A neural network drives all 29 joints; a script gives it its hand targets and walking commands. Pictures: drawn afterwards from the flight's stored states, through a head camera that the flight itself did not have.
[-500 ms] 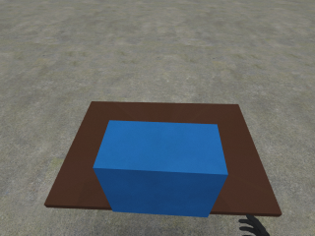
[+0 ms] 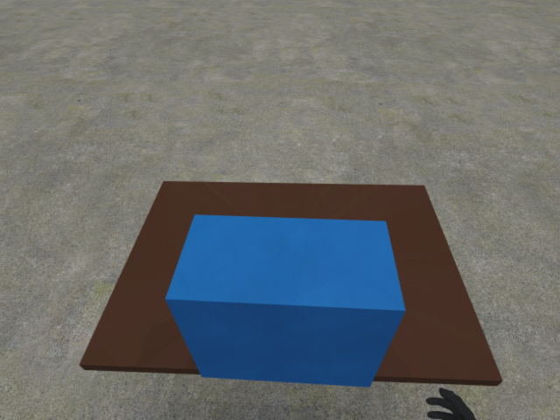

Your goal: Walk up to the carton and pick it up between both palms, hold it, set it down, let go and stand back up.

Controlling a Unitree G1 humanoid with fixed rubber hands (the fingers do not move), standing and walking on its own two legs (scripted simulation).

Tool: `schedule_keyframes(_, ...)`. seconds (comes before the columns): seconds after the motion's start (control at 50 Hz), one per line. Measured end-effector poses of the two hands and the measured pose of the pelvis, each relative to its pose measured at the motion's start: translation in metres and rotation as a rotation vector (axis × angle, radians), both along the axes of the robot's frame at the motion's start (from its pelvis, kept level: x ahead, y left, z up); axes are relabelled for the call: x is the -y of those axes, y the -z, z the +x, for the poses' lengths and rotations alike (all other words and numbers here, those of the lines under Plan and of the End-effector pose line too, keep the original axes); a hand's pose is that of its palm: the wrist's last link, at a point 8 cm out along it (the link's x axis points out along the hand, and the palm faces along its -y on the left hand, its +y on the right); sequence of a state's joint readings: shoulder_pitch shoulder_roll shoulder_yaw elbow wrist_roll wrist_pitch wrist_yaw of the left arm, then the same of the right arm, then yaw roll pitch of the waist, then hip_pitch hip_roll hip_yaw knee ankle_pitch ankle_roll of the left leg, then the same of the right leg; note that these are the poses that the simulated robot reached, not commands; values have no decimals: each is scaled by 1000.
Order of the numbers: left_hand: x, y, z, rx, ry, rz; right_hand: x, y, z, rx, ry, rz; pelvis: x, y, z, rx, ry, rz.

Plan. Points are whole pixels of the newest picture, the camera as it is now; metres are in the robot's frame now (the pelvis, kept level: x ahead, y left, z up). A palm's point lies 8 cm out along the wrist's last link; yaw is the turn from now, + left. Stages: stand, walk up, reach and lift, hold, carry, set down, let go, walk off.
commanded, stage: stand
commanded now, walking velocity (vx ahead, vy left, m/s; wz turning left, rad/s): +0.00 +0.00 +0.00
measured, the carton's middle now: (286, 305) +0.35 +0.00 -0.06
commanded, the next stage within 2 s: none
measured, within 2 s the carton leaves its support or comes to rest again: neither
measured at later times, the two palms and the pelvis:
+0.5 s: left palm out of the picture +0.10 +0.29 -0.09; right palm out of the picture +0.14 -0.26 -0.11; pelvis +0.00 +0.00 +0.00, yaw +0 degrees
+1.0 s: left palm out of the picture +0.09 +0.30 -0.09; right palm out of the picture +0.13 -0.26 -0.11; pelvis -0.01 +0.00 +0.00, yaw +0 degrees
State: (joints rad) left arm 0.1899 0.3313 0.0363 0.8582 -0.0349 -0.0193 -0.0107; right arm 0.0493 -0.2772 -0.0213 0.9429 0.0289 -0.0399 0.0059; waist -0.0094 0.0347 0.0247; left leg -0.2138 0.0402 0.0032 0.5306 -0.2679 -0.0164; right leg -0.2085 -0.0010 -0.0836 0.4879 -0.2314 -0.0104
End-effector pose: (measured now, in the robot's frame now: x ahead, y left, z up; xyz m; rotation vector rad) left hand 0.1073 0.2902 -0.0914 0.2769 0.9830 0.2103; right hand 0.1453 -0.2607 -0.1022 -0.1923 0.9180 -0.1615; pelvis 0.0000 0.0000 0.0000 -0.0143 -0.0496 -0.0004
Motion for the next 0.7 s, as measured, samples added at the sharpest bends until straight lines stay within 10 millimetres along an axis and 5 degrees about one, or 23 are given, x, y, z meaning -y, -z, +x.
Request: schedule_keyframes(0.7,-3,3,-16,-33,-17,7,1,6,-15,-32,11,7,0,0,-6,8,0,0)
